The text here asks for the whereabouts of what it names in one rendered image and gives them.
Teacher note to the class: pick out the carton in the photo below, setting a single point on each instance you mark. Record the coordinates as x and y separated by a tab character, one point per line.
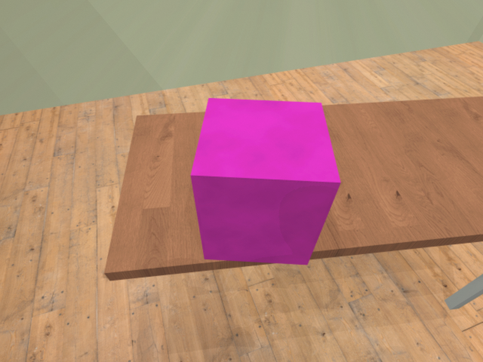
264	178

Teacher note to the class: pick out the table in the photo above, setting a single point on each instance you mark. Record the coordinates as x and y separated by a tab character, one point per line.
411	176

